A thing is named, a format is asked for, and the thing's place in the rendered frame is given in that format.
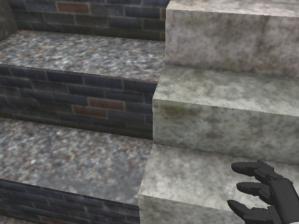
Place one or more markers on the stairs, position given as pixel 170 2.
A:
pixel 229 92

